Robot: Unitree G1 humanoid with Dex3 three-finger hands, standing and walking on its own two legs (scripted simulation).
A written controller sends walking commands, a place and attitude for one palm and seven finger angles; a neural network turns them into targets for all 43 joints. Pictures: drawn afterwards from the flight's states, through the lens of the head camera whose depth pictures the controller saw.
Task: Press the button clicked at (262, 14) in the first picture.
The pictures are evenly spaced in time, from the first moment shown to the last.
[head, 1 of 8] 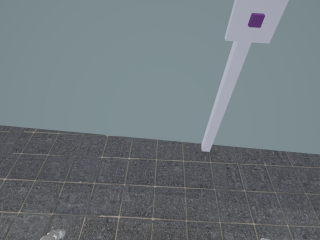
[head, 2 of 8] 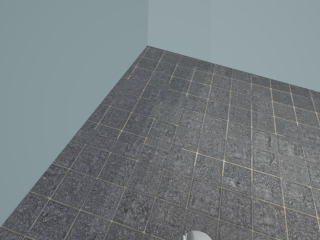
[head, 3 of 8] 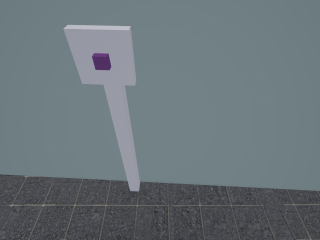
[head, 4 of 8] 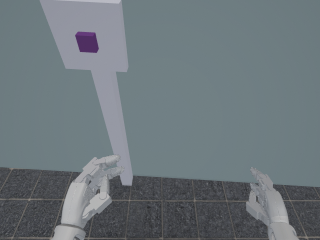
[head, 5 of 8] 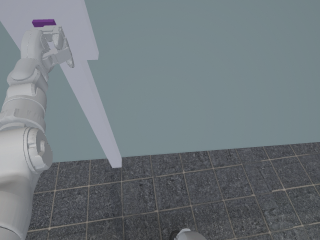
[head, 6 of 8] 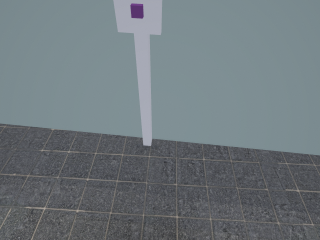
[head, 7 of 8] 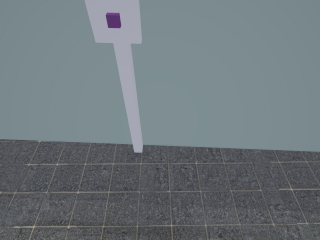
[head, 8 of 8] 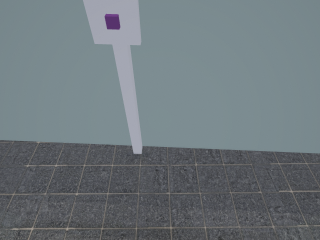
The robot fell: no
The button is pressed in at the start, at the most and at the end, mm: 0 10 0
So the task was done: yes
